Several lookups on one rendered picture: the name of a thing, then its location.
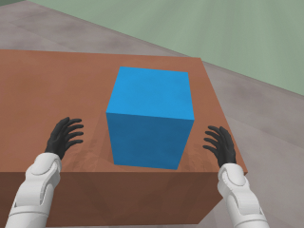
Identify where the robot left hand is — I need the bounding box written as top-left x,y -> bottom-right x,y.
44,117 -> 84,160

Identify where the pedestal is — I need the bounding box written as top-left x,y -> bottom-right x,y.
0,48 -> 248,228

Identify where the robot right hand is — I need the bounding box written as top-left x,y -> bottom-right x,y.
202,125 -> 237,168

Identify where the robot right forearm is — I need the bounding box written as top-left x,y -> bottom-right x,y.
218,162 -> 270,228

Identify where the carton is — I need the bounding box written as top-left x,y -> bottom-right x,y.
105,66 -> 195,170

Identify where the robot left forearm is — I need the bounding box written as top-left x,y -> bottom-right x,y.
5,152 -> 62,228

